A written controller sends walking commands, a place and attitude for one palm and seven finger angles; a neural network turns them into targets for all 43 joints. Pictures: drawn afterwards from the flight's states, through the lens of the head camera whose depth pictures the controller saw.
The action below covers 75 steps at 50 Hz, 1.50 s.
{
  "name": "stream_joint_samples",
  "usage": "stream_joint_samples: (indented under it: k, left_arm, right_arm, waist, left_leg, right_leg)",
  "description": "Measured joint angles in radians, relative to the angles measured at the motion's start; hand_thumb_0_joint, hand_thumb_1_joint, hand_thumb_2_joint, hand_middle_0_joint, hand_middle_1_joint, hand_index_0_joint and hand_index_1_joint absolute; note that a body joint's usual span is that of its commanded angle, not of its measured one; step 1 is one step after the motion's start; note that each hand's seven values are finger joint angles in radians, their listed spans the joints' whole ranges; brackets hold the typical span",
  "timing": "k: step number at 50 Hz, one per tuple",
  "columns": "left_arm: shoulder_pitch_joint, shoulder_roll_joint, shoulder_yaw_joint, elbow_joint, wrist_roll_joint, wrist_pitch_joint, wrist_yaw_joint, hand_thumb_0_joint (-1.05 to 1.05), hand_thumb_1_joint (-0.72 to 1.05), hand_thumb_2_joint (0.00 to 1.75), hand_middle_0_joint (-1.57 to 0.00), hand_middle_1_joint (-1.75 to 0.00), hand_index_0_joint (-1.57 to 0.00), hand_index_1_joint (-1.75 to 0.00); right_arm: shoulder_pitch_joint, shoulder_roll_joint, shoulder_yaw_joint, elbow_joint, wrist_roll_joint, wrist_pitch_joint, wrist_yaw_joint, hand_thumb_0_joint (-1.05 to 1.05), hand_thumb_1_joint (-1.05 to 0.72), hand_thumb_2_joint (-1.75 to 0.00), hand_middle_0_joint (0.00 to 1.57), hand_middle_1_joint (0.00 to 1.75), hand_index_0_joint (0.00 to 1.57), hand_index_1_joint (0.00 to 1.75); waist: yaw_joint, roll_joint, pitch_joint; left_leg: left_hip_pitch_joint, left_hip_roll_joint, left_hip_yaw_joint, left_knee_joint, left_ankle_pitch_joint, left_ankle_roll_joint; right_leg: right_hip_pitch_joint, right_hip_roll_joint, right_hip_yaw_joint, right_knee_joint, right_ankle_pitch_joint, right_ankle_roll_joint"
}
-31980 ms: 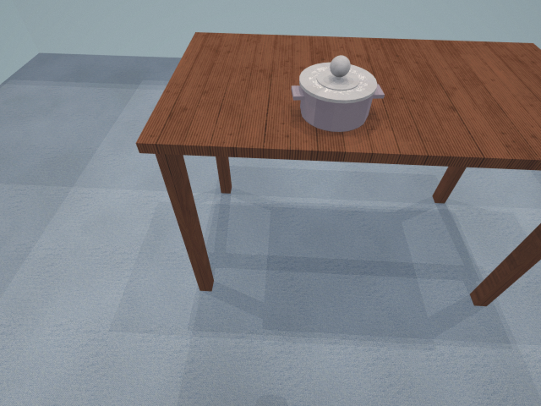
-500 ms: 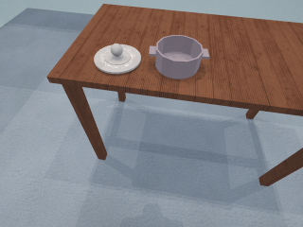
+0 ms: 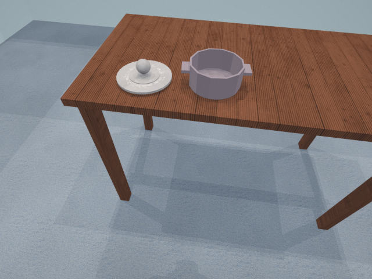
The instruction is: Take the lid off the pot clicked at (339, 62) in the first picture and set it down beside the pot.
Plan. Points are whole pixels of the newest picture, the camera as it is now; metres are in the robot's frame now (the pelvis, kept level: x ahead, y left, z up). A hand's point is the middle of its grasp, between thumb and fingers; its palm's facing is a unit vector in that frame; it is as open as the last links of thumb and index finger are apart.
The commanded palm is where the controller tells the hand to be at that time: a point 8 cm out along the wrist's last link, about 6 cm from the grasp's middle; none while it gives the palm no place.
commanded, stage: let the arm hang, fingers relaxed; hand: left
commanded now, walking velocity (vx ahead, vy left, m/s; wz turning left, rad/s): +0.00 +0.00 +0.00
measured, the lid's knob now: (143, 66) +0.72 +0.17 +0.06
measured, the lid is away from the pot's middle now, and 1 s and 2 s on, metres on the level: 0.24 0.24 0.24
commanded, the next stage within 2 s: look to check the result in 0.88 s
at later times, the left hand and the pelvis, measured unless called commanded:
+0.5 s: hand out of the picture -0.04 +0.15 -0.18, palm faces +0.06 -0.99 -0.14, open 7.4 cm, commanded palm none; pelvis -0.02 +0.00 +0.00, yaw +0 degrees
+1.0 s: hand out of the picture -0.04 +0.15 -0.18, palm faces +0.05 -0.98 -0.17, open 7.4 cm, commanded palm none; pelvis -0.03 +0.00 +0.00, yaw +0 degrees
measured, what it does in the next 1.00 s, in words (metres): stands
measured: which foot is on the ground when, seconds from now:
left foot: down 0.00-1.00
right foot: down 0.00-1.00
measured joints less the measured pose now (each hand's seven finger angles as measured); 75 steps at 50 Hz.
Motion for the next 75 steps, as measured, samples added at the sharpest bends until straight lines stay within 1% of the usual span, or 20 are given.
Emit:
stream_joint_samples:
  k: [11,21,43,75]
  left_arm:
    - [0.050,-0.039,-0.013,0.046,0.001,-0.005,-0.002,0.01,0.92,0.90,-0.20,-0.30,-0.19,-0.30]
    - [0.062,-0.063,-0.017,0.064,0.004,-0.009,-0.003,0.01,0.91,0.90,-0.20,-0.30,-0.20,-0.30]
    - [0.042,-0.047,-0.008,0.057,0.005,-0.014,0.001,0.01,0.92,0.90,-0.20,-0.30,-0.19,-0.30]
    - [0.050,-0.059,-0.008,0.060,0.005,-0.017,0.001,0.01,0.92,0.90,-0.20,-0.30,-0.19,-0.30]
  right_arm:
    - [-0.001,0.012,0.003,0.019,0.004,-0.004,-0.001,0.00,-0.91,-0.90,0.20,0.30,0.20,0.30]
    - [-0.004,0.014,0.002,0.024,0.004,-0.010,-0.004,0.00,-0.91,-0.90,0.20,0.30,0.20,0.30]
    - [-0.004,0.020,0.001,0.030,0.004,-0.011,-0.002,0.00,-0.91,-0.90,0.20,0.30,0.20,0.30]
    - [-0.013,0.015,0.000,0.034,0.004,-0.012,-0.004,0.00,-0.91,-0.90,0.20,0.30,0.20,0.30]
  waist:
    - [0.008,-0.001,0.011]
    - [0.013,-0.007,0.013]
    - [0.007,0.002,0.015]
    - [0.009,0.003,0.021]
  left_leg:
    - [-0.002,0.001,0.003,-0.017,0.024,0.003]
    - [-0.011,-0.001,0.001,-0.019,0.037,0.005]
    - [-0.021,0.002,-0.002,-0.022,0.051,0.001]
    - [-0.022,0.012,-0.007,-0.030,0.061,-0.010]
  right_leg:
    - [-0.004,0.001,0.003,-0.015,0.024,0.002]
    - [-0.015,-0.001,0.000,-0.011,0.033,0.003]
    - [-0.029,0.003,-0.003,-0.005,0.041,-0.001]
    - [-0.029,0.013,-0.008,-0.013,0.049,-0.012]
